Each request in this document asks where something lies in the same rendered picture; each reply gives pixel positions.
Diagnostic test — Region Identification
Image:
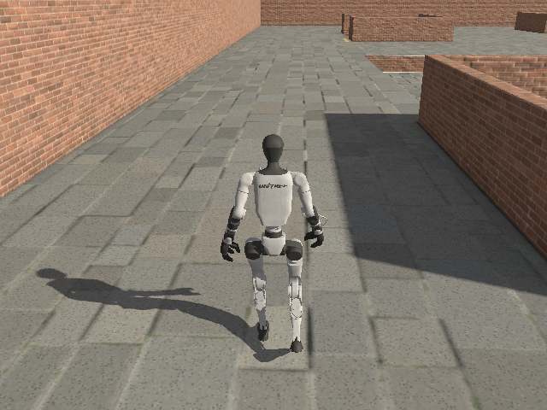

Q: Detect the right robot hand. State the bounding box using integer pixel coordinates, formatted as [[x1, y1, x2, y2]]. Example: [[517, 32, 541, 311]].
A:
[[304, 231, 324, 248]]

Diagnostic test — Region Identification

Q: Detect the right robot upper arm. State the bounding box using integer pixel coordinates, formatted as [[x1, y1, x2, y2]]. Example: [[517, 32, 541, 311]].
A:
[[291, 172, 315, 218]]

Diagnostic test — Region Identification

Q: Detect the left robot upper arm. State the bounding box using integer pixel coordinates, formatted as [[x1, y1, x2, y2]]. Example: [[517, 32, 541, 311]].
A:
[[232, 172, 256, 220]]

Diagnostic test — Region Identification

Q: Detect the left robot shin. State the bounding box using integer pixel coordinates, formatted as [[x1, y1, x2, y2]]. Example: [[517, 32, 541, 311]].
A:
[[252, 275, 267, 330]]

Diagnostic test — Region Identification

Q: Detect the left robot hand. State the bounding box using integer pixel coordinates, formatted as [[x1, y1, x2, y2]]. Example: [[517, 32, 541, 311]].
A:
[[221, 240, 240, 262]]

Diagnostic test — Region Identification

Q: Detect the left robot forearm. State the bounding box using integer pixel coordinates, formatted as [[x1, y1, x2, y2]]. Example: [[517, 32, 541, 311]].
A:
[[222, 206, 240, 244]]

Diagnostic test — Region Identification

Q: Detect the right robot forearm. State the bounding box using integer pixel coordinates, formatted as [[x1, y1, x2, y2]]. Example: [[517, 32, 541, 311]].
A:
[[307, 205, 323, 235]]

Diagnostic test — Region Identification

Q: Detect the robot right foot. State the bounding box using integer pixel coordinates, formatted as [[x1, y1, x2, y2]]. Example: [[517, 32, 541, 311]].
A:
[[290, 338, 303, 353]]

